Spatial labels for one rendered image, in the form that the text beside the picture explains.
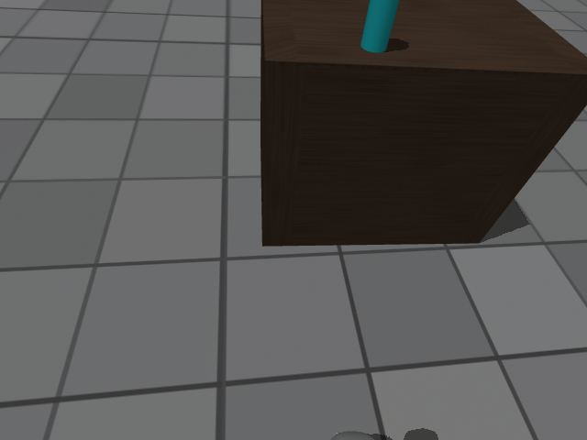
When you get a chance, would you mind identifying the bottle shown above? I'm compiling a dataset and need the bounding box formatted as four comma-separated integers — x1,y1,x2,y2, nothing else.
360,0,400,53

